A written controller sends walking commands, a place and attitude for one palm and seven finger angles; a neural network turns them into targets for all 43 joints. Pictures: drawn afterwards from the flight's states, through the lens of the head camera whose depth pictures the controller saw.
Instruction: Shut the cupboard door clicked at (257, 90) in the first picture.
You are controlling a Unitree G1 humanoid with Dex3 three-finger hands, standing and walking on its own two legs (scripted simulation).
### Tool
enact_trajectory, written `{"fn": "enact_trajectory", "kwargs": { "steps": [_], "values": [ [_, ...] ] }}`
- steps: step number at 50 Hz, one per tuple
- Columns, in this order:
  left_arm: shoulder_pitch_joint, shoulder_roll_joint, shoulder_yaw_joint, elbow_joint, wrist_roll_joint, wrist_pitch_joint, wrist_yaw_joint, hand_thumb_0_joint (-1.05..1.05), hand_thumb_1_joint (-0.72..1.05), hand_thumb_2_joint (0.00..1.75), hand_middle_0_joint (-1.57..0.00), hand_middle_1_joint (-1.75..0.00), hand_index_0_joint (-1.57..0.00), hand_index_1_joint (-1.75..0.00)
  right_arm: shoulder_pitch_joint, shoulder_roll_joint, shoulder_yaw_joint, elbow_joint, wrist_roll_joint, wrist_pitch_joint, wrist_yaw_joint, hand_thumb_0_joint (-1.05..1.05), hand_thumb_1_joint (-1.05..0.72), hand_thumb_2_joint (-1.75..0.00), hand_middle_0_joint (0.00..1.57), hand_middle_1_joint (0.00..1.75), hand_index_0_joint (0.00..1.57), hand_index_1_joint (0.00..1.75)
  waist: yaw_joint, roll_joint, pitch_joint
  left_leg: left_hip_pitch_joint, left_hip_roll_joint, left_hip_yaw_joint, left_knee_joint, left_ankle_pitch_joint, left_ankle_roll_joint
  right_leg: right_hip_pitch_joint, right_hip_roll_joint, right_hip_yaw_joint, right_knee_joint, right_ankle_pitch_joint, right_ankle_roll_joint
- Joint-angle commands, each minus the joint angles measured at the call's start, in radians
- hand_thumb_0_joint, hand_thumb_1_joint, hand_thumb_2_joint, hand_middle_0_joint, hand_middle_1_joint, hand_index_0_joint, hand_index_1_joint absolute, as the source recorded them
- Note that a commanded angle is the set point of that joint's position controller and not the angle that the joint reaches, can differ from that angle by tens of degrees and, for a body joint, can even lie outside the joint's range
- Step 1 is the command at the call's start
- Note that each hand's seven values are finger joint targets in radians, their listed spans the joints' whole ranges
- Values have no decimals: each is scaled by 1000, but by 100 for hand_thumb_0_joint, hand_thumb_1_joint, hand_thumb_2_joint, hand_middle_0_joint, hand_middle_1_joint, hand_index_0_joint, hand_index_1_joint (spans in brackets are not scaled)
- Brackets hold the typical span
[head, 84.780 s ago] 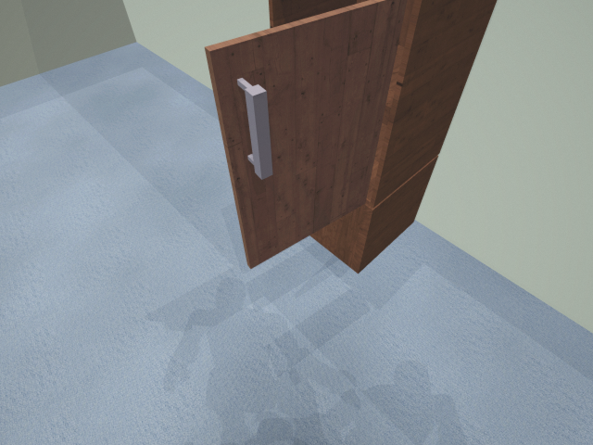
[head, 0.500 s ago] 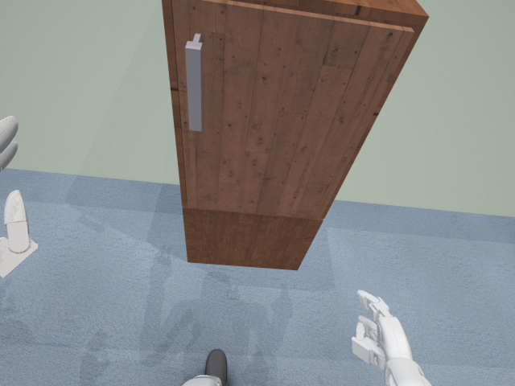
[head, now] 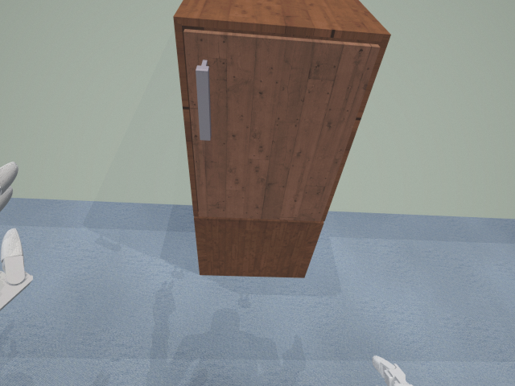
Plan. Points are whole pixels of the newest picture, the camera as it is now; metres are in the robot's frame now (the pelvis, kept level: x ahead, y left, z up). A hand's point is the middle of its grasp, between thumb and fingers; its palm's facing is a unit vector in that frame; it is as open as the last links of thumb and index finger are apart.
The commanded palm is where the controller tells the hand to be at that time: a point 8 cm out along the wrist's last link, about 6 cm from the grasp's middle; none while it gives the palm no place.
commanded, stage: stop stepping back and stand still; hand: left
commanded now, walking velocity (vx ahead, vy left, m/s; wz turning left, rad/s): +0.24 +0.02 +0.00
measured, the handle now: (205, 101) +0.70 +0.13 +0.11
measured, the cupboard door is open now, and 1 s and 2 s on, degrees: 0 0 0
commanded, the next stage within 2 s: let the arm hang, fingers relaxed in 0.34 s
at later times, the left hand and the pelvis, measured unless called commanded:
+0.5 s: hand (15, 288) +0.21 +0.29 +0.13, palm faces +0.36 -0.78 -0.51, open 7.4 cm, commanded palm none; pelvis +0.00 +0.02 +0.00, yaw +0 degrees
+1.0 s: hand out of the picture -0.06 +0.27 -0.17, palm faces +0.09 -0.98 -0.20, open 7.2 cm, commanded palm none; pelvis -0.01 +0.08 +0.01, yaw +3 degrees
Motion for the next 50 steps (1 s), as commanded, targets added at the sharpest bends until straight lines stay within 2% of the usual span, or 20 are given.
{"fn": "enact_trajectory", "kwargs": {
  "steps": [1,3,5,6,7,8,9,12,16,17,20,21,22,25,27,29,31,33,38,50],
  "values": [
    [-204,115,130,-81,4,-38,55,0,90,90,-20,-30,-20,-30,-122,-183,-77,-120,7,-3,-21,0,-90,-90,20,30,20,30,34,-146,82,-99,53,-29,481,-119,-11,-217,-375,450,-288,-381,-219],
    [-318,73,59,25,25,-33,57,0,90,90,-20,-30,-20,-30,-120,-170,-58,-115,11,-12,-21,0,-90,-90,20,30,20,30,18,-122,136,-38,117,-37,282,-171,15,-232,-336,293,-183,-303,-148],
    [-426,41,-19,33,43,-23,55,0,90,90,-20,-30,-20,-30,-131,-182,-64,-110,19,-17,-38,0,-90,-90,20,30,20,30,8,-22,136,201,56,54,89,-144,24,-355,-216,130,-60,-328,-76],
    [-471,44,-30,-22,40,-24,54,0,90,90,-20,-30,-20,-30,-143,-206,-73,-126,26,-30,-48,0,-90,-90,20,30,20,30,7,109,136,240,87,-47,-44,-217,41,-377,-145,60,78,-272,-37],
    [-470,49,-19,-72,41,-34,56,0,90,90,-20,-30,-20,-30,-146,-222,-71,-145,24,-41,-50,0,-90,-90,20,30,20,30,14,275,135,242,211,-303,-210,-340,95,-402,-41,-2,252,-189,23],
    [-463,69,9,-119,34,-52,56,0,90,90,-20,-30,-20,-30,-162,-204,-63,-161,25,-58,-42,0,-90,-90,20,30,20,30,27,297,93,192,303,-497,-357,-511,138,-354,7,-3,380,-157,43],
    [-392,98,47,-91,36,-51,49,0,90,90,-20,-30,-20,-30,-168,-183,-56,-143,19,-67,-40,0,-90,-90,20,30,20,30,26,265,70,98,319,-525,-437,-659,123,-289,-4,46,482,-146,40],
    [-286,131,106,-230,26,-65,42,0,90,90,-20,-30,-20,-30,-181,-149,-56,-153,3,-82,-16,0,-90,-90,20,30,20,30,58,179,10,21,292,-383,-426,-503,114,-161,-25,49,438,-71,31],
    [-107,117,138,-152,26,-48,48,0,90,90,-20,-30,-20,-30,-166,-156,-51,-160,4,-63,-2,0,-90,-90,20,30,20,30,65,246,-14,-112,179,-104,-321,-448,42,130,6,-37,68,-35,18],
    [-95,89,114,-126,26,-42,47,0,90,90,-20,-30,-20,-30,-156,-147,-48,-163,3,-47,-2,0,-90,-90,20,30,20,30,57,177,-8,-122,142,-69,-234,-399,24,143,-21,10,-31,-45,8],
    [-166,95,113,-59,15,-29,52,0,90,90,-20,-30,-20,-30,-134,-145,-61,-152,5,-15,-1,0,-90,-90,20,30,20,30,51,-160,18,-112,23,7,306,-163,-15,-60,-344,537,-315,-225,-143],
    [-188,73,102,-31,16,-32,57,0,90,90,-20,-30,-20,-30,-135,-160,-66,-146,12,-15,1,0,-90,-90,20,30,20,30,40,-120,28,-108,32,-13,371,-158,-15,-78,-347,522,-297,-131,-149],
    [-256,-104,-275,652,123,108,-78,0,90,90,-20,-30,-20,-30,-181,-287,-97,28,9,-59,83,0,-90,-90,20,30,20,30,7,-17,92,-208,119,-12,511,-232,-4,-110,-451,247,-67,509,-183],
    [-282,-168,-321,773,105,182,-122,0,90,90,-20,-30,-20,-30,-98,-143,-59,9,9,57,66,0,-90,-90,20,30,20,30,29,-140,0,-74,35,63,326,-252,-26,-26,-292,101,73,764,-141],
    [-316,-150,-337,899,104,185,-122,0,90,90,-20,-30,-20,-30,-99,-159,-65,14,-5,79,61,0,-90,-90,20,30,20,30,45,-306,28,-31,20,86,232,-224,-23,9,-277,76,73,876,-121],
    [-345,-134,-352,1037,102,186,-118,0,90,90,-20,-30,-20,-30,-102,-160,-66,43,-15,94,54,0,-90,-90,20,30,20,30,48,-335,15,53,14,84,144,-167,-19,30,-264,73,57,890,-93],
    [-392,-125,-370,1155,93,190,-113,0,90,90,-20,-30,-20,-30,-68,-169,-63,100,-17,100,50,0,-90,-90,20,30,20,30,32,-261,-25,179,42,49,5,53,-11,25,-237,60,65,747,-40],
    [-390,-167,-389,1258,82,196,-111,0,90,90,-20,-30,-20,-30,-90,-192,-54,164,-22,93,40,0,-90,-90,20,30,20,30,54,-47,-54,297,123,-17,-35,369,10,-35,-176,41,39,476,25],
    [-371,-225,-380,1482,81,208,-111,0,90,90,-20,-30,-20,-30,-87,-133,-39,290,-15,102,20,0,-90,-90,20,30,20,30,61,227,72,190,118,-27,-145,79,12,-3,-139,39,-106,147,12],
    [-291,-263,-417,1699,79,200,-108,0,90,90,-20,-30,-20,-30,47,-109,-40,421,1,97,12,0,-90,-90,20,30,20,30,51,18,111,226,131,-42,-239,-9,26,-27,-140,10,-138,134,25]
  ]
}}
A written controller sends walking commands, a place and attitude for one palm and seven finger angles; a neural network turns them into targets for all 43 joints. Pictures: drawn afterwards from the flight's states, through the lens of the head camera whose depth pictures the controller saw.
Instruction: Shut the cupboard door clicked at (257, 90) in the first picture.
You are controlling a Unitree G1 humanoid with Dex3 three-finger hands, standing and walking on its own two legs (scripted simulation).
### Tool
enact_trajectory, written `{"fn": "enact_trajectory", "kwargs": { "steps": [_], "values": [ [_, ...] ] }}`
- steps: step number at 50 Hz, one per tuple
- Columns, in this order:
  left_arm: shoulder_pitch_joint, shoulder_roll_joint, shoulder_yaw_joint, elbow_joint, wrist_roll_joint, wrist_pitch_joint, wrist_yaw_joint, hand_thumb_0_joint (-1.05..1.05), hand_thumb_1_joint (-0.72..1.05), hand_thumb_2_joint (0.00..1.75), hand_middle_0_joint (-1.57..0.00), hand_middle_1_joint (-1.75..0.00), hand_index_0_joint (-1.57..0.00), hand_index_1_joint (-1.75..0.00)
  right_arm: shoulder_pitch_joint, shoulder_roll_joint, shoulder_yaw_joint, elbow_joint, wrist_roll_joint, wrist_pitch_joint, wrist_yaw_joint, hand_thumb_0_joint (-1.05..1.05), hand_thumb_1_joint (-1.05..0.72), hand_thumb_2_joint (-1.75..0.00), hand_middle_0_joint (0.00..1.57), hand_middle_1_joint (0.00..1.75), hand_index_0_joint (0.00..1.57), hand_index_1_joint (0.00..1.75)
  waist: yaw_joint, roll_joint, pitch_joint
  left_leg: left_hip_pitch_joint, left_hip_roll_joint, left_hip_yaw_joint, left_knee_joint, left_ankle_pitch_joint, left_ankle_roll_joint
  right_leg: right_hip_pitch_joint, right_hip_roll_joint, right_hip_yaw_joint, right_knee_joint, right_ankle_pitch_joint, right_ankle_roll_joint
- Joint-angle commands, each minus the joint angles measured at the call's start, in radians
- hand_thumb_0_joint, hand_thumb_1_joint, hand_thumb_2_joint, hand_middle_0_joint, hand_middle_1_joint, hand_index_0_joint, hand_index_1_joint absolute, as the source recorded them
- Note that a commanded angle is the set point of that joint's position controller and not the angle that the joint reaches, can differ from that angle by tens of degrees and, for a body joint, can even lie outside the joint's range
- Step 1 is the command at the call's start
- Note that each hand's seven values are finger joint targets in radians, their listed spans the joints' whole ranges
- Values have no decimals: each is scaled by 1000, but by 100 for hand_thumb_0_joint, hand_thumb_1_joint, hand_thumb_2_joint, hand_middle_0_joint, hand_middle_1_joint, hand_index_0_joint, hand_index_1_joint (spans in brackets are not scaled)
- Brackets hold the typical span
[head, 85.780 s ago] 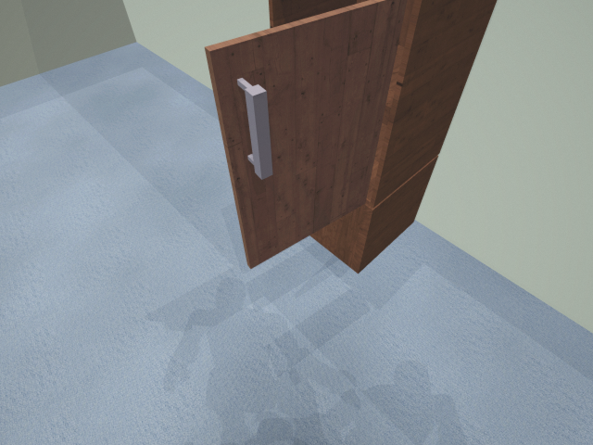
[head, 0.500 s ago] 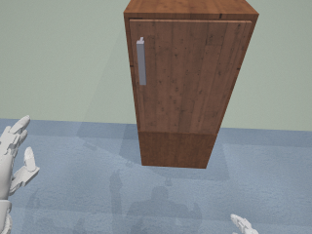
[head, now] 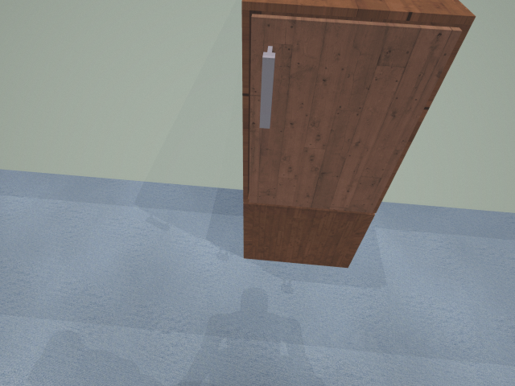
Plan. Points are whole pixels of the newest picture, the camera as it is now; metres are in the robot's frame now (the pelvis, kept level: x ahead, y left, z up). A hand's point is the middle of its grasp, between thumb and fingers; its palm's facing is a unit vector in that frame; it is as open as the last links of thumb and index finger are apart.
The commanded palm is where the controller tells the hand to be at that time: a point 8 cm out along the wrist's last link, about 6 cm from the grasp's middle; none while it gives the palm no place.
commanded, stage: let the arm hang, fingers relaxed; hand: left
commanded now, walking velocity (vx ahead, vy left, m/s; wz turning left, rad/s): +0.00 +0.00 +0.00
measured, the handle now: (267, 88) +0.71 +0.02 +0.10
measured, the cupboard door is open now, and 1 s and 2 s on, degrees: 0 0 0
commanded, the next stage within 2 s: look to check the result in 0.54 s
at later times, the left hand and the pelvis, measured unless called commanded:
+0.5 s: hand out of the picture -0.04 +0.16 -0.18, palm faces +0.03 -0.99 -0.14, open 7.4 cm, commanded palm none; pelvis -0.01 +0.02 +0.00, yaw -1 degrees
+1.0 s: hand out of the picture -0.03 +0.16 -0.18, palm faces +0.03 -0.98 -0.18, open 7.4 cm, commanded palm none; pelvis +0.00 +0.00 +0.00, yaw -1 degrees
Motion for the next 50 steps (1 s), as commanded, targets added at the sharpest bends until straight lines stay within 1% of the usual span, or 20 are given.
{"fn": "enact_trajectory", "kwargs": {
  "steps": [1,4,6,8,12,14,19,21,22,25,28,29,33,35,40,41,43,46,47,50],
  "values": [
    [45,61,1,-18,5,-29,9,0,90,90,-20,-30,-20,-30,49,-126,-21,-27,5,-19,-13,0,-90,-90,20,30,20,30,-3,0,21,-14,88,-108,-151,-54,18,-45,-55,68,-76,-32,-39],
    [65,37,-2,1,6,-27,13,0,90,90,-20,-30,-20,-30,68,-109,-21,-9,2,-18,-13,0,-90,-90,20,30,20,30,-6,4,45,-34,89,-119,-183,-123,20,-64,-53,69,-61,-46,-33],
    [84,41,-1,6,9,-27,15,0,90,90,-20,-30,-20,-30,72,-108,-22,-5,5,-19,-12,0,-90,-90,20,30,20,30,0,-7,48,-39,88,-117,-184,-133,23,-62,-52,66,-57,-44,-31],
    [91,26,-2,12,9,-25,17,0,90,90,-20,-30,-20,-30,79,-95,-23,2,3,-18,-12,0,-90,-90,20,30,20,30,-3,11,66,-54,87,-122,-201,-172,22,-79,-49,67,-43,-53,-29],
    [109,14,2,15,13,-24,20,0,90,90,-20,-30,-20,-30,86,-86,-25,9,2,-19,-12,0,-90,-90,20,30,20,30,0,22,71,-70,91,-137,-222,-210,27,-85,-46,67,-24,-54,-25],
    [117,7,1,16,13,-26,20,0,90,90,-20,-30,-20,-30,85,-79,-25,9,2,-19,-12,0,-90,-90,20,30,20,30,3,15,84,-76,83,-128,-213,-204,28,-91,-47,69,-30,-50,-25],
    [114,4,4,10,13,-34,22,0,90,90,-20,-30,-20,-30,101,-64,-26,7,2,-20,-9,0,-90,-90,20,30,20,30,-5,1,74,-59,63,-94,-170,-142,23,-104,-56,81,-46,-51,-30],
    [115,11,5,7,13,-34,24,0,90,90,-20,-30,-20,-30,105,-66,-26,6,4,-18,-7,0,-90,-90,20,30,20,30,-4,-11,75,-56,64,-95,-163,-148,23,-111,-54,80,-50,-69,-31],
    [111,-1,5,7,13,-35,23,0,90,90,-20,-30,-20,-30,102,-64,-27,6,2,-19,-8,0,-90,-90,20,30,20,30,-7,-1,81,-55,64,-90,-162,-142,21,-122,-54,84,-48,-65,-31],
    [106,1,7,4,12,-35,23,0,90,90,-20,-30,-20,-30,103,-61,-26,6,1,-20,-9,0,-90,-90,20,30,20,30,-6,22,77,-61,62,-94,-158,-145,21,-116,-54,84,-46,-63,-32],
    [105,5,7,1,10,-37,24,0,90,90,-20,-30,-20,-30,104,-60,-25,4,2,-18,-7,0,-90,-90,20,30,20,30,-8,-5,73,-49,56,-81,-135,-117,18,-123,-61,92,-59,-82,-36],
    [102,3,7,-1,10,-37,24,0,90,90,-20,-30,-20,-30,103,-60,-27,4,1,-17,-8,0,-90,-90,20,30,20,30,-11,4,75,-44,55,-78,-130,-117,17,-134,-58,96,-61,-91,-37],
    [93,8,9,-5,10,-36,25,0,90,90,-20,-30,-20,-30,107,-61,-26,5,1,-15,-7,0,-90,-90,20,30,20,30,-12,-5,77,-43,59,-81,-130,-123,16,-141,-56,95,-60,-104,-38],
    [91,9,9,-7,10,-36,24,0,90,90,-20,-30,-20,-30,105,-63,-26,4,1,-15,-7,0,-90,-90,20,30,20,30,-13,5,78,-47,59,-84,-131,-126,16,-141,-55,93,-57,-101,-37],
    [90,9,9,-8,9,-36,24,0,90,90,-20,-30,-20,-30,99,-65,-26,4,1,-17,-7,0,-90,-90,20,30,20,30,-10,-1,61,-33,64,-83,-128,-107,18,-132,-55,95,-54,-83,-38],
    [93,16,9,-11,9,-37,24,0,90,90,-20,-30,-20,-30,97,-69,-25,2,4,-15,-7,0,-90,-90,20,30,20,30,-8,-10,71,-32,66,-78,-124,-99,18,-136,-53,92,-58,-83,-39],
    [83,12,8,-10,9,-37,25,0,90,90,-20,-30,-20,-30,101,-63,-24,6,1,-16,-7,0,-90,-90,20,30,20,30,-12,-7,65,-35,65,-79,-122,-86,17,-127,-55,95,-55,-71,-39],
    [86,22,9,-11,8,-40,25,0,90,90,-20,-30,-20,-30,93,-68,-24,3,5,-15,-6,0,-90,-90,20,30,20,30,-9,-36,54,-14,62,-66,-100,-45,15,-127,-58,97,-64,-69,-40],
    [76,15,8,-10,7,-40,25,0,90,90,-20,-30,-20,-30,95,-60,-24,8,2,-15,-6,0,-90,-90,20,30,20,30,-14,-26,56,-18,62,-66,-101,-43,14,-127,-63,100,-66,-74,-42],
    [71,13,9,-10,7,-38,25,0,90,90,-20,-30,-20,-30,89,-60,-22,11,2,-16,-7,0,-90,-90,20,30,20,30,-13,-2,62,-21,64,-70,-109,-50,13,-126,-59,93,-60,-66,-40]
  ]
}}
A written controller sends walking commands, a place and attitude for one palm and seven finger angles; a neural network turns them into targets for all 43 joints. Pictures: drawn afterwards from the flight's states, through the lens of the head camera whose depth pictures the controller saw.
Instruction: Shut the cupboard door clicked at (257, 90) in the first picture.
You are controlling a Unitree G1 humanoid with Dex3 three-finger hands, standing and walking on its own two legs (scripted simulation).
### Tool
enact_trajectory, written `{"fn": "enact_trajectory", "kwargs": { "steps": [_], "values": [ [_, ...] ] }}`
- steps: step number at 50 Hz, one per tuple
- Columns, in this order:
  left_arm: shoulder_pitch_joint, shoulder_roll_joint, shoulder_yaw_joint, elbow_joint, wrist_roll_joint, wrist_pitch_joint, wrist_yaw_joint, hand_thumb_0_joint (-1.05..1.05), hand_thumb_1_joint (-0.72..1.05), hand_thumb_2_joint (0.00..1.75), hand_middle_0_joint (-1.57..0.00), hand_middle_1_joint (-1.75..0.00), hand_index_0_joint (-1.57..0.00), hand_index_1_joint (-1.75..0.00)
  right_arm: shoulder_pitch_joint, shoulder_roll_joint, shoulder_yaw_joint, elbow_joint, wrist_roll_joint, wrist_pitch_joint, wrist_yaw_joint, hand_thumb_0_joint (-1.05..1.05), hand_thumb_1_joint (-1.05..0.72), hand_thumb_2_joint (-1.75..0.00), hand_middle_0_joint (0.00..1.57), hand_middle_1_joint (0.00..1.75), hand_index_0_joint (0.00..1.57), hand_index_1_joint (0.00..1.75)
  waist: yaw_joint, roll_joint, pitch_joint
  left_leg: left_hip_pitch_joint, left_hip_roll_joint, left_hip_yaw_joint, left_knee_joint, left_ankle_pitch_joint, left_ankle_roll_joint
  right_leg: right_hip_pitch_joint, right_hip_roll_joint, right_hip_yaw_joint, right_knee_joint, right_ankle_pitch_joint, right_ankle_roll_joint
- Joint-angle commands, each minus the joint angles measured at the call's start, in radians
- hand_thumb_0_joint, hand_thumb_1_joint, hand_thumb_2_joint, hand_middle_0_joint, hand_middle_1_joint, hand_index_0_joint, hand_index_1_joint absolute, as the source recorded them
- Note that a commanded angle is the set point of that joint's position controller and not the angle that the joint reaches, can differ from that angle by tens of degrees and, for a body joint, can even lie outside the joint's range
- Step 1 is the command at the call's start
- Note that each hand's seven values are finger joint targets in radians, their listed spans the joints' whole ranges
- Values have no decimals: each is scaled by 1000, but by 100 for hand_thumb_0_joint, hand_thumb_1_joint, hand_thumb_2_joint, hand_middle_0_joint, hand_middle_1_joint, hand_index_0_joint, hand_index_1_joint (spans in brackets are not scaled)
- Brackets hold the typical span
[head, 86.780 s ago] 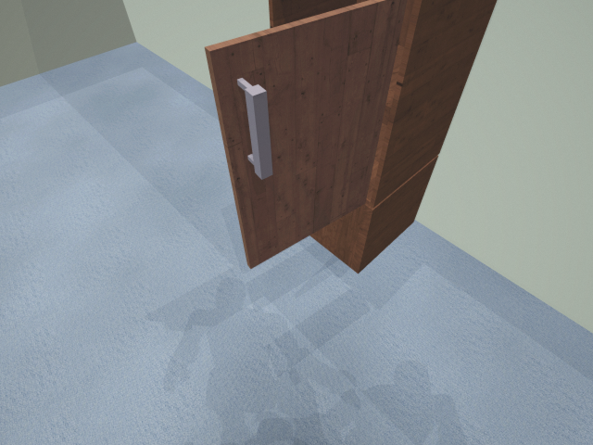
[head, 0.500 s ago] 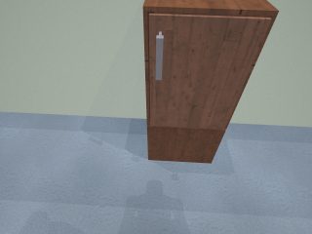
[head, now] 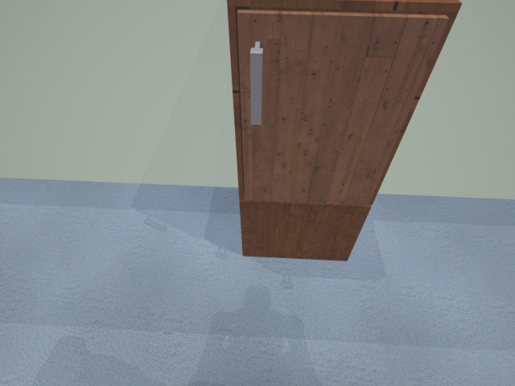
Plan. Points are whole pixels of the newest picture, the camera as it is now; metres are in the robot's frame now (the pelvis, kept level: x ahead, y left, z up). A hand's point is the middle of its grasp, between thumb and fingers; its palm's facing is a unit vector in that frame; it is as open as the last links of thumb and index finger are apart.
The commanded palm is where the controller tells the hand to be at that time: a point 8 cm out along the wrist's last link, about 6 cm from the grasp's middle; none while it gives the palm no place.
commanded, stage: look to check the result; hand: left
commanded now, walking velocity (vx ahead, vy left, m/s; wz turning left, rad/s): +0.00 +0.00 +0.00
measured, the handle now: (257, 84) +0.72 +0.04 +0.10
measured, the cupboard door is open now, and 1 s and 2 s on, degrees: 0 0 0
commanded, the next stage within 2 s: stand and wait in 0.14 s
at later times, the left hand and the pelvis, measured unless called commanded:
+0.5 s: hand out of the picture +0.00 +0.15 -0.18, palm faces +0.06 -0.99 -0.15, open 7.4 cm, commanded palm none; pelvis +0.02 +0.00 +0.00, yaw +1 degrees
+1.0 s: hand out of the picture +0.00 +0.16 -0.18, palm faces +0.06 -0.99 -0.16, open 7.4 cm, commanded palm none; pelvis +0.02 +0.00 +0.00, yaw +1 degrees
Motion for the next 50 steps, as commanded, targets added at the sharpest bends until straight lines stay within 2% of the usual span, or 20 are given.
{"fn": "enact_trajectory", "kwargs": {
  "steps": [1,6,9,11,13,16,23,33,40,46,50],
  "values": [
    [85,96,14,-21,3,-11,6,0,90,90,-20,-30,-20,-30,73,-86,-9,-26,3,-8,-8,0,-90,-90,20,30,20,30,4,-13,53,-2,73,-98,-109,-34,9,-68,-46,63,-116,-39,-46],
    [78,95,13,-20,3,-13,7,0,90,90,-20,-30,-20,-30,65,-85,-8,-24,2,-8,-9,0,-90,-90,20,30,20,30,4,-28,59,2,73,-95,-105,-17,6,-65,-47,61,-122,-31,-47],
    [72,85,12,-18,2,-12,6,0,90,90,-20,-30,-20,-30,61,-80,-7,-22,-1,-11,-10,0,-90,-90,20,30,20,30,2,-3,46,9,73,-100,-108,-8,6,-54,-48,63,-118,-17,-47],
    [76,95,14,-19,2,-14,6,0,90,90,-20,-30,-20,-30,56,-89,-7,-25,3,-13,-11,0,-90,-90,20,30,20,30,8,-4,38,18,77,-97,-102,36,8,-40,-49,56,-117,14,-45],
    [70,85,12,-17,2,-13,6,0,90,90,-20,-30,-20,-30,54,-83,-6,-21,0,-13,-12,0,-90,-90,20,30,20,30,5,-4,42,15,76,-98,-104,26,6,-40,-50,57,-117,8,-45],
    [69,94,13,-18,3,-14,6,0,90,90,-20,-30,-20,-30,51,-90,-6,-22,3,-11,-12,0,-90,-90,20,30,20,30,5,-28,53,16,77,-97,-101,33,5,-41,-47,54,-125,6,-45],
    [68,91,10,-14,0,-17,6,0,90,90,-20,-30,-20,-30,46,-85,-4,-14,1,-14,-12,0,-90,-90,20,30,20,30,5,-13,30,36,77,-93,-96,79,5,-17,-54,55,-127,42,-44],
    [73,90,6,-8,-1,-15,5,0,90,90,-20,-30,-20,-30,44,-89,-1,-10,2,-12,-14,0,-90,-90,20,30,20,30,6,-21,57,31,77,-96,-108,59,5,-17,-55,52,-140,25,-45],
    [80,88,7,-7,0,-14,5,0,90,90,-20,-30,-20,-30,42,-93,-1,-11,2,-16,-16,0,-90,-90,20,30,20,30,8,-9,29,47,80,-98,-110,80,9,-1,-53,50,-131,50,-43],
    [83,99,9,-7,0,-15,6,0,90,90,-20,-30,-20,-30,46,-101,1,-13,6,-18,-16,0,-90,-90,20,30,20,30,11,-16,37,46,81,-97,-110,111,10,11,-52,46,-133,66,-40],
    [86,86,6,-3,0,-14,6,0,90,90,-20,-30,-20,-30,44,-95,1,-9,3,-17,-17,0,-90,-90,20,30,20,30,8,-15,45,48,80,-98,-118,87,10,2,-54,49,-134,55,-40]
  ]
}}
